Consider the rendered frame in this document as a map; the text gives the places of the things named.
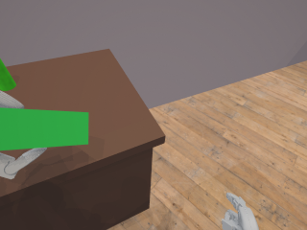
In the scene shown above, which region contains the sponge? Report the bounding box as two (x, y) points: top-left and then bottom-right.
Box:
(0, 107), (89, 150)

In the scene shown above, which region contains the table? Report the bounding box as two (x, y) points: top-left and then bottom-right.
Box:
(0, 49), (166, 230)

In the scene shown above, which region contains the robot left hand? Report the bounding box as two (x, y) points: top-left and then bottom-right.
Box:
(0, 90), (47, 179)

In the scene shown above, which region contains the robot right hand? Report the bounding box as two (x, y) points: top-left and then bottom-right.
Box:
(222, 193), (259, 230)

